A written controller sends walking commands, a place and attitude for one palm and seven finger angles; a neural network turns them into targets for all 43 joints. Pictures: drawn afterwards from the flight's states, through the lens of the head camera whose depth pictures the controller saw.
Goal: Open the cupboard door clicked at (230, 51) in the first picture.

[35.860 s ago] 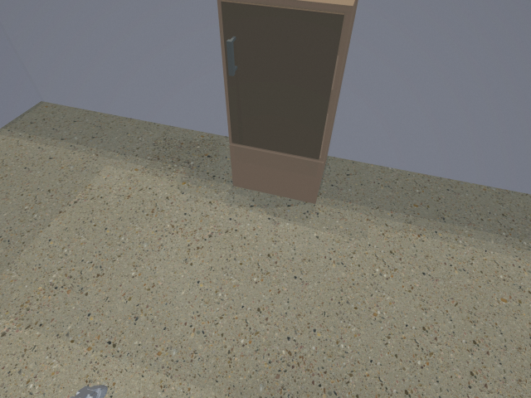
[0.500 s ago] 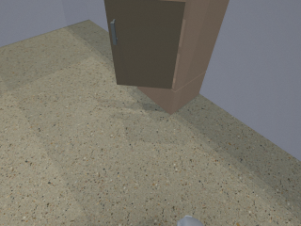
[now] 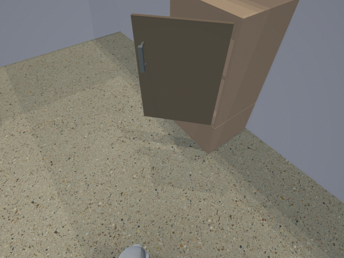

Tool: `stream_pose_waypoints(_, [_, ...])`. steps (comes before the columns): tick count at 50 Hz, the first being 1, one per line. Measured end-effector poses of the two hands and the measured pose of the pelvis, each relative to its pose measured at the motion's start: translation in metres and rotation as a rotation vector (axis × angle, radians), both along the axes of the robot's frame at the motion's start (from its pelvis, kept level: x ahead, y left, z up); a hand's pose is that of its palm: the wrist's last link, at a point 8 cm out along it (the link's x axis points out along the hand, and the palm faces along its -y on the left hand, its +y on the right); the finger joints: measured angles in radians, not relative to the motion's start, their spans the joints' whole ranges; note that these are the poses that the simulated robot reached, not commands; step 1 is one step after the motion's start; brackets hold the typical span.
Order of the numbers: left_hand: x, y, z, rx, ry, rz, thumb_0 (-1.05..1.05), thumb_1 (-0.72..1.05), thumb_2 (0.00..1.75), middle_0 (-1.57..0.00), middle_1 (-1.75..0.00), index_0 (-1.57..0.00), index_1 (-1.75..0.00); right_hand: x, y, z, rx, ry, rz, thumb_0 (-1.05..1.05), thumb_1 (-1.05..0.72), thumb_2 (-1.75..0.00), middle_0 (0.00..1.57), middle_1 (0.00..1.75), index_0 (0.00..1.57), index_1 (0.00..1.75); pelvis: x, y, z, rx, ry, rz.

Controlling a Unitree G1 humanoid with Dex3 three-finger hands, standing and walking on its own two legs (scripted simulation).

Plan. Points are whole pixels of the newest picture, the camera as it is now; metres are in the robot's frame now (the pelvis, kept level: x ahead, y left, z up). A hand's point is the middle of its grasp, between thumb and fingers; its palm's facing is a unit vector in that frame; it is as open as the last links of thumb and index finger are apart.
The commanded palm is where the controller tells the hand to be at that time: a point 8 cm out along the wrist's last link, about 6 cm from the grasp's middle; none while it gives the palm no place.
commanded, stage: take the last steps up to it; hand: left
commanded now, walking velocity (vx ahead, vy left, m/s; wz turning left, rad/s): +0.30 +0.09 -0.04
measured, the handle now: (142, 57) +0.92 +0.21 -0.04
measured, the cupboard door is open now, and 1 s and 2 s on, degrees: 42 42 42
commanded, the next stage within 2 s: come to a stop and stand still in 0.66 s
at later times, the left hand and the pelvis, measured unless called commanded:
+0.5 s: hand (103, 201) +0.29 +0.24 -0.16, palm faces -0.05 -0.98 -0.20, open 7.3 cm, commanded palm none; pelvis +0.18 +0.06 +0.00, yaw -4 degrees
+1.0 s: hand (105, 193) +0.33 +0.25 -0.20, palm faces +0.00 -0.98 -0.18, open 7.3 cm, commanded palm none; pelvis +0.32 +0.07 -0.01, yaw -5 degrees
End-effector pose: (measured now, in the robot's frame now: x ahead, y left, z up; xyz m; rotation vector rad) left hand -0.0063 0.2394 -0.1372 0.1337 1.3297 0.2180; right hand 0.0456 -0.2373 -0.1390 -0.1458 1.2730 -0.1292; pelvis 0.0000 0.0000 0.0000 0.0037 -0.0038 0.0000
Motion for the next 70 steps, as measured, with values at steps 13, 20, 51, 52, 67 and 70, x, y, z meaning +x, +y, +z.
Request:
stream_pose_waypoints(13, [0.067,0.055,-0.021,-0.058,0.144,-0.001,0.01,0.92,0.90,-0.20,-0.30,-0.19,-0.30,0.131,0.075,0.002,-0.029,-0.155,0.023,0.00,-0.91,-0.90,0.20,0.30,0.20,0.30,0.096,0.064,-0.011,0.004,-0.006,-0.044])
stream_pose_waypoints(20, [0.204,0.060,-0.003,-0.038,-0.072,-0.096,0.01,0.92,0.90,-0.19,-0.30,-0.19,-0.30,0.101,0.069,0.000,-0.045,0.014,-0.061,-0.01,-0.94,-0.90,0.21,0.30,0.20,0.30,0.140,0.071,-0.002,0.016,-0.003,-0.062])
stream_pose_waypoints(51, [0.336,0.064,-0.032,-0.043,0.095,-0.066,0.00,0.93,0.90,-0.20,-0.30,-0.20,-0.30,0.332,0.076,-0.003,-0.073,-0.039,-0.041,0.01,-0.92,-0.90,0.20,0.30,0.19,0.30,0.322,0.074,-0.015,-0.008,-0.001,-0.081])
stream_pose_waypoints(52, [0.337,0.065,-0.032,-0.044,0.103,-0.069,0.00,0.92,0.90,-0.20,-0.30,-0.20,-0.30,0.338,0.078,-0.002,-0.075,-0.048,-0.036,0.01,-0.92,-0.90,0.20,0.30,0.20,0.30,0.322,0.074,-0.014,-0.007,0.002,-0.084])
stream_pose_waypoints(67, [0.361,0.050,-0.010,0.063,-0.047,-0.146,0.01,0.91,0.90,-0.20,-0.30,-0.20,-0.30,0.282,0.032,-0.024,-0.032,0.000,-0.119,0.01,-0.90,-0.90,0.21,0.30,0.20,0.30,0.284,0.041,-0.021,0.007,0.001,-0.100])
stream_pose_waypoints(70, [0.356,0.038,-0.006,0.046,-0.046,-0.147,0.01,0.91,0.90,-0.20,-0.30,-0.20,-0.30,0.261,0.023,-0.021,-0.029,0.051,-0.134,0.01,-0.90,-0.90,0.21,0.30,0.20,0.30,0.283,0.037,-0.015,0.001,-0.002,-0.081])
